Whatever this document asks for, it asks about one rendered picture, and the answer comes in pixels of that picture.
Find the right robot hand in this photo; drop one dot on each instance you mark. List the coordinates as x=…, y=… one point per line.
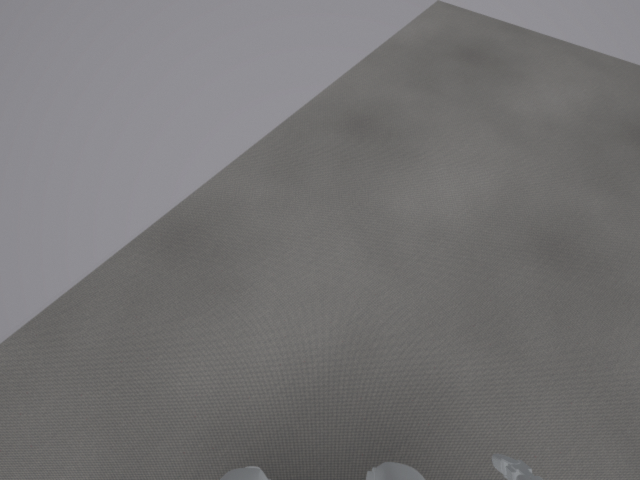
x=513, y=469

